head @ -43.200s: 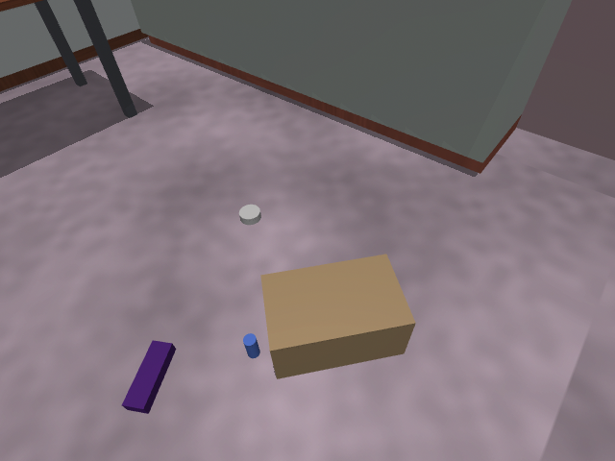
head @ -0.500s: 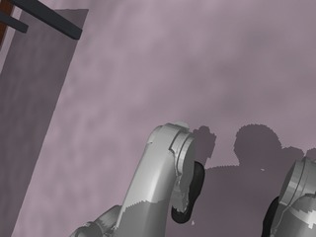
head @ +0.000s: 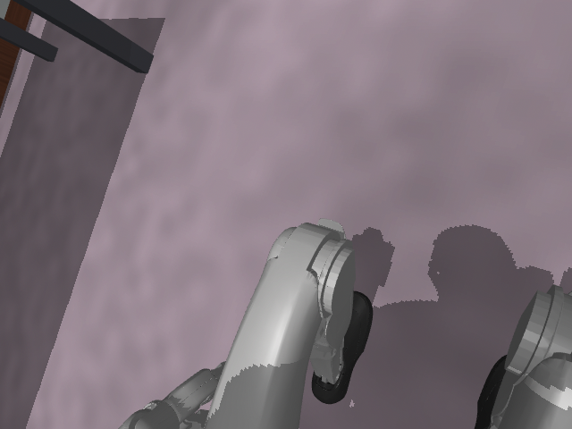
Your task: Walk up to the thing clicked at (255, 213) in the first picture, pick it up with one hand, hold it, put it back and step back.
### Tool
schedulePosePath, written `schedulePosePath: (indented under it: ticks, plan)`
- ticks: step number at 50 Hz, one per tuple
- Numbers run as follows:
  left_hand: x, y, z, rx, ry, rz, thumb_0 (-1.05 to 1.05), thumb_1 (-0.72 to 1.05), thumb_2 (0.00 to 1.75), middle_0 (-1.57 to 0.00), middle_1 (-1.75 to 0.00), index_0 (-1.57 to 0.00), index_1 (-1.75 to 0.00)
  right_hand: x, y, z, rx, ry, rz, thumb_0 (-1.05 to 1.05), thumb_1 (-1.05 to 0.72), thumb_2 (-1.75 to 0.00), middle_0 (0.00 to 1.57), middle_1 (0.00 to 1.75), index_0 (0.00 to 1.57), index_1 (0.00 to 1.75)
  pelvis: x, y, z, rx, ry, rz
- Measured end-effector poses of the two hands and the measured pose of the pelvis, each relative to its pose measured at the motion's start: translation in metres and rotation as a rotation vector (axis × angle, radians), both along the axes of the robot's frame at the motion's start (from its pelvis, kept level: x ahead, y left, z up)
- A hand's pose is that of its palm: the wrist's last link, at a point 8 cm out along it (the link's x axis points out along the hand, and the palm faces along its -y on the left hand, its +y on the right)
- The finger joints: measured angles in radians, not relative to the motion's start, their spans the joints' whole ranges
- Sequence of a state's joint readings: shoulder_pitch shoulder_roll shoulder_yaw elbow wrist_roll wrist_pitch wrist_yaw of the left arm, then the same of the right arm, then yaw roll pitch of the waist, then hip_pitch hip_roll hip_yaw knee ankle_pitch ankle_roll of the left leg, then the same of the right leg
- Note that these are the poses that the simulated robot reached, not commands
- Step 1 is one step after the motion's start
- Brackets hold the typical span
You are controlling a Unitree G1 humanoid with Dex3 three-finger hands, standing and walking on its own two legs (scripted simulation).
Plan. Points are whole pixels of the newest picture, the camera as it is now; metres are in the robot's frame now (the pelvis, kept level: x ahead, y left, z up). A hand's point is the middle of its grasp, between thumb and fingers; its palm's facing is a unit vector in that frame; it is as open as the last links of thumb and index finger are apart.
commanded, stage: close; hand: right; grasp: from above
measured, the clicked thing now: out of the picture +0.40 -0.35 -0.28
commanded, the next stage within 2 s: settle in 0.58 s
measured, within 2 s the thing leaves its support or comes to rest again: leaves its support in 0.98 s
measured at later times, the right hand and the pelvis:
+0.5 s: hand out of the picture +0.39 -0.34 -0.26, palm faces -0.42 +0.17 -0.89, open 11.5 cm; pelvis +0.00 +0.00 +0.00, yaw +0 degrees
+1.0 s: hand out of the picture +0.40 -0.35 -0.25, palm faces -0.41 +0.20 -0.89, open 11.5 cm; pelvis +0.00 +0.00 +0.00, yaw +0 degrees
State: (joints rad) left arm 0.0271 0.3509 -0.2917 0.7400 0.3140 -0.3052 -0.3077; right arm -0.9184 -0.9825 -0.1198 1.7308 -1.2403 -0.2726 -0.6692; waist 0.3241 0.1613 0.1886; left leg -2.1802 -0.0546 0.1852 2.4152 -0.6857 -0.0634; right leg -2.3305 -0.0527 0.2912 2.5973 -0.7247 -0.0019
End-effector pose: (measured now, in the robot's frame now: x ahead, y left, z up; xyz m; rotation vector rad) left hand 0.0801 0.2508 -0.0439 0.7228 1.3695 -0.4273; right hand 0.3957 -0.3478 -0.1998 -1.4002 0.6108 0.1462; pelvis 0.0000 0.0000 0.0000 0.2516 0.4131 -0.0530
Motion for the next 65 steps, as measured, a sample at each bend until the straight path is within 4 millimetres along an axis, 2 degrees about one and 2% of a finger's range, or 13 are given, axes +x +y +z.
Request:
schedulePosePath:
  ticks: [7, 18, 48, 57, 65]
  plan:
    - [0.002, -0.005, -0.003, -0.011, -0.006, -0.013, 0.00, 0.90, 0.90, -0.20, -0.30, -0.20, -0.30, -0.002, 0.003, 0.002, -0.017, -0.020, 0.032, -0.01, 0.18, -0.72, 0.21, 1.05, 0.36, 1.01, -0.002, 0.000, 0.001, 0.003, -0.003, 0.002]
    - [0.006, -0.001, 0.004, 0.003, -0.028, -0.021, 0.00, 0.90, 0.90, -0.20, -0.30, -0.20, -0.30, 0.000, 0.004, 0.002, -0.025, -0.025, 0.013, -0.01, 0.19, -0.70, 0.27, 0.99, 0.42, 0.94, -0.002, 0.000, 0.002, 0.004, 0.001, 0.003]
    - [-0.006, -0.001, 0.003, -0.006, -0.008, 0.019, 0.00, 0.91, 0.90, -0.20, -0.30, -0.20, -0.30, 0.007, -0.001, 0.007, -0.008, -0.022, -0.030, -0.01, 0.24, -0.71, 0.38, 0.87, 0.52, 0.84, -0.002, 0.001, 0.003, 0.000, 0.013, 0.000]
    - [-0.007, 0.007, -0.002, -0.009, -0.016, 0.105, 0.00, 0.91, 0.90, -0.20, -0.30, -0.20, -0.30, 0.014, -0.014, 0.034, -0.031, -0.077, -0.040, -0.01, 0.24, -0.70, 0.39, 0.86, 0.53, 0.82, 0.004, 0.002, 0.002, -0.009, 0.052, -0.007]
    - [0.013, 0.007, -0.012, -0.058, -0.068, 0.176, 0.00, 0.91, 0.90, -0.20, -0.30, -0.20, -0.30, 0.003, -0.012, 0.071, -0.045, -0.044, -0.019, -0.01, 0.22, -0.68, 0.38, 0.84, 0.52, 0.82, 0.004, 0.004, 0.013, -0.032, 0.103, -0.024]
